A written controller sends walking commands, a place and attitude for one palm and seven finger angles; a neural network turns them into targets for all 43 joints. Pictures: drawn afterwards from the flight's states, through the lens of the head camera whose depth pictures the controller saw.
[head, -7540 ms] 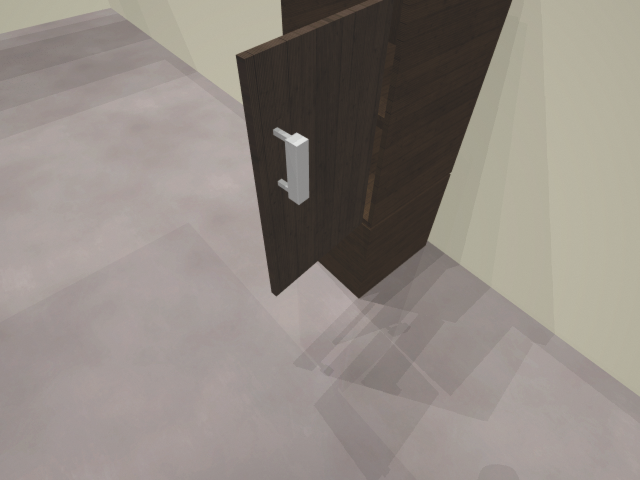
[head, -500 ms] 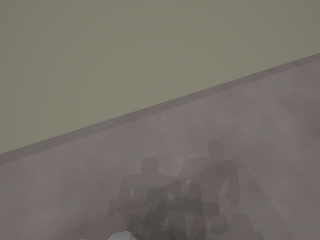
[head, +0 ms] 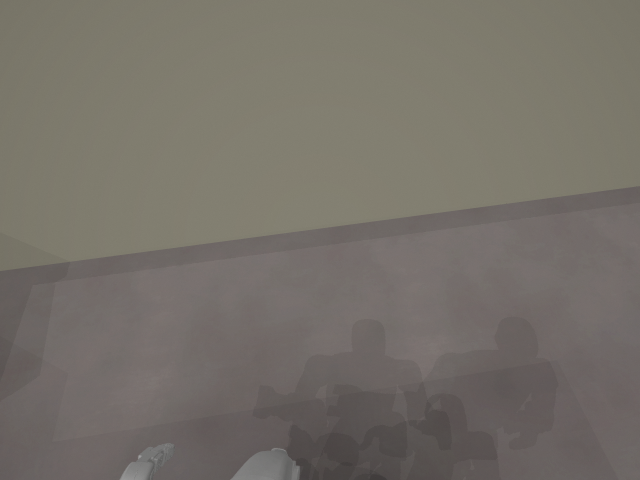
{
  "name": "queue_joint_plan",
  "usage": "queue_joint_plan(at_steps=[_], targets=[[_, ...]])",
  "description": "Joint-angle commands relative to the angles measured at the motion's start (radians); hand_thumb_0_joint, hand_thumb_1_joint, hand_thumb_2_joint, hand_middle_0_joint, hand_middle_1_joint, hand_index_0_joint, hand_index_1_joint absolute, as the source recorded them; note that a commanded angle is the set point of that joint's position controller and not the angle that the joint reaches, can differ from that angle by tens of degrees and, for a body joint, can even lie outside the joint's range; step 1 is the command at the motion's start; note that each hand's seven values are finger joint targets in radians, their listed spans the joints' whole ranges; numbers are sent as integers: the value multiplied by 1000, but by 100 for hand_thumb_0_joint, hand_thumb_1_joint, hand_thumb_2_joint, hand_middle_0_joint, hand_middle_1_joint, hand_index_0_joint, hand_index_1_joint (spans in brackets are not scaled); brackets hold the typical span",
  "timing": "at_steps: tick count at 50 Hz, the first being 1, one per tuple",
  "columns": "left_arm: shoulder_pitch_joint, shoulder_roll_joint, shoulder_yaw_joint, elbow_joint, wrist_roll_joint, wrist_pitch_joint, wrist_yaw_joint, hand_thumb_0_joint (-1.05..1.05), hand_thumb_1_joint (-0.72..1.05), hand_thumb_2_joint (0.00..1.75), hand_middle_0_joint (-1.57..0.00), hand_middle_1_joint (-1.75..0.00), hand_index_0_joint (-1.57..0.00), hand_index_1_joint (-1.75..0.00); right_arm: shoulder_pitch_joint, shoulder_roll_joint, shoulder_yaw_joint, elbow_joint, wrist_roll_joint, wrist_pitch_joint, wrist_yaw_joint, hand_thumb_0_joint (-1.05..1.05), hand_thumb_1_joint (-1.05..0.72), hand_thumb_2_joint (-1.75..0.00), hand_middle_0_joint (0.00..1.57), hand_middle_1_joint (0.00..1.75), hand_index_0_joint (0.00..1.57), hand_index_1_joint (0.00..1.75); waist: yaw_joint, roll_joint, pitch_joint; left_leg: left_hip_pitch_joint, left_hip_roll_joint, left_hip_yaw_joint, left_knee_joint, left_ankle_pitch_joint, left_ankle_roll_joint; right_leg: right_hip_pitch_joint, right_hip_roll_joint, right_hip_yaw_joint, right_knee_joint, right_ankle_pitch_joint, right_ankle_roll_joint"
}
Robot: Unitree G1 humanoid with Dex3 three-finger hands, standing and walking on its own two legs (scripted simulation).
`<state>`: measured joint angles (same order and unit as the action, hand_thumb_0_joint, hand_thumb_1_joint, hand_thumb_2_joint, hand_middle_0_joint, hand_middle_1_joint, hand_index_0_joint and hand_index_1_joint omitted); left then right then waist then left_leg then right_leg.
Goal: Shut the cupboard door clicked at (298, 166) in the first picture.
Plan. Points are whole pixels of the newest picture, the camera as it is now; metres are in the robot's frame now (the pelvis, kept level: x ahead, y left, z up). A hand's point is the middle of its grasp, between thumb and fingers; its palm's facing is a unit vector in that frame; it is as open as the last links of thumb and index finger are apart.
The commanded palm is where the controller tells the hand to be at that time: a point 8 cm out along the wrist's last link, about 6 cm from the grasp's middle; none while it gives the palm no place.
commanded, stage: walk to a spot facing it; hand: left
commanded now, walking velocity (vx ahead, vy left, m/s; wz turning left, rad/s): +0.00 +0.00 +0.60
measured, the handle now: out of the picture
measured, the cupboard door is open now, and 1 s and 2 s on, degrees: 96 96 96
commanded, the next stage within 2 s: none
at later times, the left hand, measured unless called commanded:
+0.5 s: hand out of the picture +0.05 +0.25 -0.16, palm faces +0.33 -0.91 -0.26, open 7.4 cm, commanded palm none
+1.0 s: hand out of the picture -0.05 +0.19 -0.17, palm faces +0.65 -0.73 -0.21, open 7.3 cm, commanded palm none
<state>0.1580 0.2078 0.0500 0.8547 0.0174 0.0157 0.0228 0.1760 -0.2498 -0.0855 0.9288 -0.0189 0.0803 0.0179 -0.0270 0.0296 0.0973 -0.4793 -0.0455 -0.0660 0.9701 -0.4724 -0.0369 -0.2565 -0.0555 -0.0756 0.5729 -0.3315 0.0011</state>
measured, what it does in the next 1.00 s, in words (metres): steps on the spot, turning left: left foot, then right foot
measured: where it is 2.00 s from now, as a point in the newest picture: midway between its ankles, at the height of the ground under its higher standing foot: (231, 413)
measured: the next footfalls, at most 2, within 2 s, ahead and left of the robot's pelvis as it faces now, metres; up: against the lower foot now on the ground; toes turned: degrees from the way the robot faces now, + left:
left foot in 0.26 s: +0.04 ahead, +0.14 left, +0.00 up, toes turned +15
right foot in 0.62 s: +0.13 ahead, -0.12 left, +0.00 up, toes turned +20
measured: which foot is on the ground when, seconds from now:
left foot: up 0.00-0.24, down 0.26-0.62, up 0.64-0.98, down 1.00-1.00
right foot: down 0.00-0.26, up 0.28-0.60, down 0.62-1.00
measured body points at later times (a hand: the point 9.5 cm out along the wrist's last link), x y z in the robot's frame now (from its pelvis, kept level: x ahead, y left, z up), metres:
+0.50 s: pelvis +0.02 +0.01 +0.00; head +0.07 +0.04 +0.45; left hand +0.03 +0.30 -0.14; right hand +0.19 -0.20 -0.13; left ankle +0.00 +0.13 -0.73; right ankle +0.05 -0.14 -0.68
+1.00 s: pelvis +0.08 +0.03 +0.00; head +0.11 +0.08 +0.45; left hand -0.08 +0.23 -0.16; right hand +0.33 -0.10 -0.13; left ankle +0.02 +0.13 -0.73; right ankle +0.09 -0.13 -0.73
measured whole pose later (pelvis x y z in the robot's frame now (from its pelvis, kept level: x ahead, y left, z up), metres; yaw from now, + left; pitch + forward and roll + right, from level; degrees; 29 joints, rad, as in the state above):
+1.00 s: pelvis +0.08 +0.03 +0.00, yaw +38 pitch +2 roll +2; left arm 0.32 0.24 0.08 0.97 0.02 -0.02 -0.01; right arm 0.11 -0.24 -0.06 0.92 -0.03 0.03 0.06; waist 0.03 -0.08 0.08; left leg -0.32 0.02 0.14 0.57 -0.36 -0.01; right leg -0.13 -0.20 -0.28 0.55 -0.40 0.08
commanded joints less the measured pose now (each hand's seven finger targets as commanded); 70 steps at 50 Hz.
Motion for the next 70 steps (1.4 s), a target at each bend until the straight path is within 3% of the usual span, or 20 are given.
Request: queue_joint_plan(at_steps=[1, 8, 11, 12, 13, 14, 18, 28, 29, 31, 36, 44, 48, 49, 50, 51, 57, 66, 68, 70], targets=[[24, 165, 31, -62, 5, -28, 12, 0, 90, 90, -20, -30, -20, -30, -56, -69, -16, -94, 4, -25, 10, 0, -90, -90, 20, 30, 20, 30, 16, -256, -91, -103, 73, 59, 180, 25, -34, 153, -267, 91, -214, 557, -119], [124, 220, 53, -12, 14, -23, 7, 0, 90, 90, -20, -30, -20, -30, -138, -36, 6, -111, 12, -38, 20, 0, -90, -90, 20, 30, 20, 30, 75, -244, -119, 43, 48, 173, -228, 27, -22, 237, -298, 17, -122, 668, -103], [105, 226, 62, -13, -1, -19, 0, 0, 90, 90, -20, -30, -20, -30, -35, -82, -1, -86, 6, -52, 13, 0, -90, -90, 20, 30, 20, 30, 10, -184, -176, 272, 35, 184, -497, 253, 6, 145, -276, -60, 59, 623, -28], [103, 193, 58, -33, -8, -14, -5, 0, 90, 90, -20, -30, -20, -30, 40, -165, -23, -73, -1, -61, 9, 0, -90, -90, 20, 30, 20, 30, -33, 5, -237, 481, 179, 10, -547, 496, 72, -49, -214, -108, 253, 393, 33], [51, 117, 30, -79, -11, -11, -12, 0, 90, 90, -20, -30, -20, -30, 125, -269, -51, -65, -3, -61, 2, 0, -90, -90, 20, 30, 20, 30, -80, 293, -250, 589, 451, -346, -564, 916, 232, -320, -74, -96, 492, -319, 98], [-4, 136, 31, -112, -1, 2, -3, 0, 90, 90, -20, -30, -20, -30, 174, -294, -51, -45, -1, -54, -6, 0, -90, -90, 20, 30, 20, 30, -93, 147, -251, 512, 506, -346, -557, 813, 296, -333, -74, 22, 589, -357, 78], [-8, 124, 39, -50, 2, 16, -13, 0, 90, 90, -20, -30, -20, -30, 1, -185, -20, -84, -5, -67, -36, 0, -90, -90, 20, 30, 20, 30, -2, 160, -142, 335, 299, -183, -602, 648, 193, -319, -64, 83, 598, -107, 85], [78, 120, 34, -47, -8, 3, -10, 0, 90, 90, -20, -30, -20, -30, -63, -188, -34, -102, -4, -47, -24, 0, -90, -90, 20, 30, 20, 30, 50, 126, -130, 146, 217, -228, -529, 497, 157, 54, 46, 22, 25, 18, 67], [121, 141, 42, -40, -7, -7, -6, 0, 90, 90, -20, -30, -20, -30, -73, -168, -32, -110, 1, -46, -21, 0, -90, -90, 20, 30, 20, 30, 73, 82, -142, 72, 173, -212, -471, 410, 119, 169, 19, 39, -117, 94, 60], [153, 285, 67, -50, 17, -19, 6, 0, 90, 90, -20, -30, -20, -30, -72, -79, -23, -148, 10, -47, -7, 0, -90, -90, 20, 30, 20, 30, 100, -347, -133, -142, -37, 40, -21, -145, -5, 220, -429, 473, -347, 89, -123], [21, 154, 36, -65, 5, -40, 1, 0, 90, 90, -20, -30, -20, -30, -64, -73, -20, -95, -8, -33, 23, 0, -90, -90, 20, 30, 20, 30, 24, -256, -58, -130, 105, 53, 219, 91, -22, 95, -281, 132, -341, 68, -92], [191, 208, 63, 50, 16, -66, -19, 0, 90, 90, -20, -30, -20, -30, -185, -14, 9, -120, 1, -71, 43, 0, -90, -90, 20, 30, 20, 30, 104, -220, -77, -50, 87, 181, -249, 45, -2, 282, -342, 19, -289, 225, -98], [155, 217, 70, 65, 9, -66, -30, 0, 90, 90, -20, -30, -20, -30, -49, -46, 6, -84, -6, -91, 33, 0, -90, -90, 20, 30, 20, 30, 15, -177, -127, 256, 33, 258, -468, 146, 33, 164, -307, -107, -80, 354, -35], [131, 199, 65, 53, 0, -65, -37, 0, 90, 90, -20, -30, -20, -30, 82, -116, -12, -49, -9, -99, 21, 0, -90, -90, 20, 30, 20, 30, -60, -49, -195, 522, 72, 181, -538, 176, 76, -8, -266, -171, 166, 385, 12], [81, 120, 47, -11, -9, -65, -54, 0, 90, 90, -20, -30, -20, -30, 237, -256, -52, -19, -20, -108, 9, 0, -90, -90, 20, 30, 20, 30, -141, 277, -254, 751, 400, -333, -604, 230, 225, -391, -89, -197, 525, -144, 93], [-67, 126, 35, -82, 3, -61, -52, 0, 90, 90, -20, -30, -20, -30, 329, -305, -57, 18, -7, -105, -9, 0, -90, -90, 20, 30, 20, 30, -175, 175, -233, 744, 510, -466, -667, 363, 310, -555, -70, -28, 671, -262, 74], [22, 107, 34, 19, 9, -35, -60, 0, 90, 90, -20, -30, -20, -30, 99, -139, 2, -13, 0, -145, -30, 0, -90, -90, 20, 30, 20, 30, 5, 113, -70, 419, 292, -86, -714, 526, 198, -418, -105, 51, 564, 48, 84], [-104, 94, 21, -36, 3, -45, -68, 0, 90, 90, -20, -30, -20, -30, 134, -137, -6, 35, -7, -144, -23, 0, -90, -90, 20, 30, 20, 30, -2, 88, -23, 328, 268, -58, -712, 429, 200, -208, -39, -14, 120, 151, 77], [-48, 104, 29, -26, 4, -54, -65, 0, 90, 90, -20, -30, -20, -30, 124, -134, -9, 42, -9, -140, -23, 0, -90, -90, 20, 30, 20, 30, 30, 79, -31, 266, 259, -72, -648, 395, 181, -49, -10, -26, 59, 153, 62], [206, 168, 58, 49, 12, -76, -56, 0, 90, 90, -20, -30, -20, -30, 109, -95, -3, 40, 2, -142, -21, 0, -90, -90, 20, 30, 20, 30, 147, -63, -132, 79, 146, -6, -287, 380, 120, 360, -61, 57, -63, 129, 20]])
